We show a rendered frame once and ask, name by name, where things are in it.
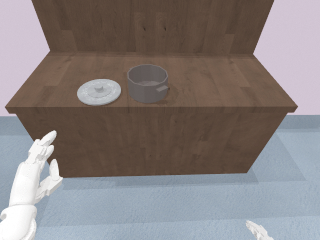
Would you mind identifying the robot left forearm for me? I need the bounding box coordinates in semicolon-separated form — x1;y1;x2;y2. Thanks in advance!
0;204;37;240

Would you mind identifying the table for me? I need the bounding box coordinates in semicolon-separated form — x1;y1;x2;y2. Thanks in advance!
5;0;298;178

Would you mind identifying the pot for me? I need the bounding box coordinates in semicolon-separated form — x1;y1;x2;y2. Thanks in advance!
127;64;169;103

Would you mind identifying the robot right hand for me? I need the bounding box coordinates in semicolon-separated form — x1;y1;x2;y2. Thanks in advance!
246;220;274;240

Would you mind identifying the knob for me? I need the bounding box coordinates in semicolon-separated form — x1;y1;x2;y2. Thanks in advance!
94;83;103;91

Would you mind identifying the robot left hand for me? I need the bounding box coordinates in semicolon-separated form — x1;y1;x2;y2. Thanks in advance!
9;130;63;207

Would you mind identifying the lid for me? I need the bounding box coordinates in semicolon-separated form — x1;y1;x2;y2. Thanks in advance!
77;79;121;106

